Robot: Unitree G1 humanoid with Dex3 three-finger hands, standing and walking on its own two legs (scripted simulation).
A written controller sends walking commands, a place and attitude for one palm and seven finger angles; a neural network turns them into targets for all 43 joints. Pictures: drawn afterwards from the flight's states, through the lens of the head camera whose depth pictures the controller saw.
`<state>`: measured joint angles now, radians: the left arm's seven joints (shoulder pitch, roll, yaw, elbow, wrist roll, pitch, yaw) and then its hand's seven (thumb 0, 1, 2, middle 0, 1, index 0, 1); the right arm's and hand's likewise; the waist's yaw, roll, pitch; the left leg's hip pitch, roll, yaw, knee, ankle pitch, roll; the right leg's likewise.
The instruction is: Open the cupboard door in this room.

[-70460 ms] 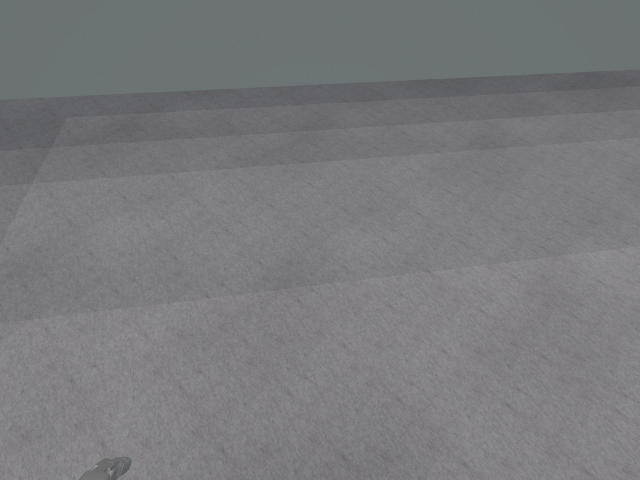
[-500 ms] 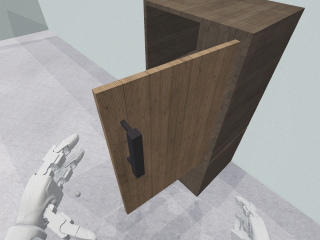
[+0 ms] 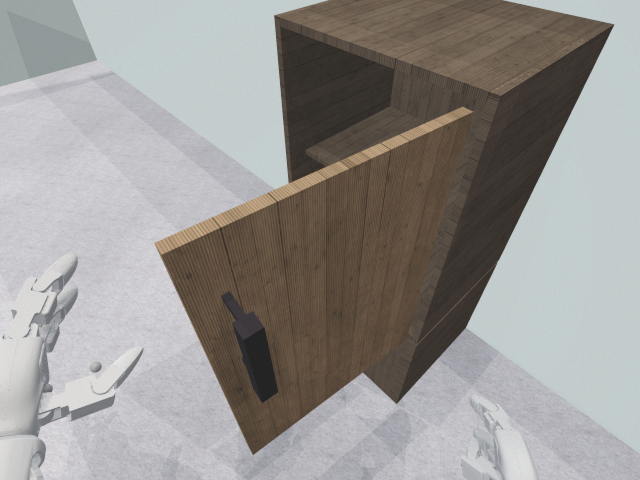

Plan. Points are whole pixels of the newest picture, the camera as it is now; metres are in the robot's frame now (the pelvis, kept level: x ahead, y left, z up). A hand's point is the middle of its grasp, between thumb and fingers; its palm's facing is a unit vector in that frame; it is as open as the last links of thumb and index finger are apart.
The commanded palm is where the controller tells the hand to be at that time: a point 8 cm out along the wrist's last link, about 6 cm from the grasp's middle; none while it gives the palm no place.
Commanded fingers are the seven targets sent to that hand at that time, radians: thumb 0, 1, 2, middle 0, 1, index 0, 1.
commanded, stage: draw the hand back to the body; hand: left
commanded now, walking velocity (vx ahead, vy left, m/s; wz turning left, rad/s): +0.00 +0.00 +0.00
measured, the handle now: (248, 348) +0.25 +0.12 +0.06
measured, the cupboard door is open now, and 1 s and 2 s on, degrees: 83 83 83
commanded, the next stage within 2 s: step back with the hand held close in 0.56 s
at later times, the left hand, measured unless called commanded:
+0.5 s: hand (114, 340) +0.20 +0.23 +0.15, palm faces +0.40 -0.82 -0.41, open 7.5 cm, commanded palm +0.15 +0.27 +0.17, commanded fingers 0.00 0.90 0.90 -0.20 -0.30 -0.20 -0.30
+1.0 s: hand (81, 359) +0.18 +0.25 +0.15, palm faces +0.30 -0.81 -0.50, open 7.4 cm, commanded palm +0.12 +0.29 +0.18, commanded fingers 0.00 0.90 0.90 -0.20 -0.30 -0.20 -0.30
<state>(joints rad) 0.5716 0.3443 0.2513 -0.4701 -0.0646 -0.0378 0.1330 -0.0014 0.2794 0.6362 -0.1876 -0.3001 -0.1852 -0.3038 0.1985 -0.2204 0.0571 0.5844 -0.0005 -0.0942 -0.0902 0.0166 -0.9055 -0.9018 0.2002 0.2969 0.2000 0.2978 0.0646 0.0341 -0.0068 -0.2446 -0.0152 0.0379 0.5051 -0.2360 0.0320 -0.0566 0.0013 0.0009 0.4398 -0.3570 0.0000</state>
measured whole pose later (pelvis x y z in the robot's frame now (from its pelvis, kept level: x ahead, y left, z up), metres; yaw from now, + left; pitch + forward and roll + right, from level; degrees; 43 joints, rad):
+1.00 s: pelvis -0.03 +0.00 +0.00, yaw -2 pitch -1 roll -1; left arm 0.55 0.42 0.37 -0.48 -0.07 -0.10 0.10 0.01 0.88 0.90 -0.21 -0.30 -0.21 -0.30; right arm 0.14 -0.25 -0.01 0.53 0.02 0.06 -0.08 0.01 -0.91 -0.90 0.20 0.30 0.20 0.30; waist 0.01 0.04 0.05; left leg -0.29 0.02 0.06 0.46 -0.16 0.03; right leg -0.12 0.03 0.02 0.41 -0.28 0.00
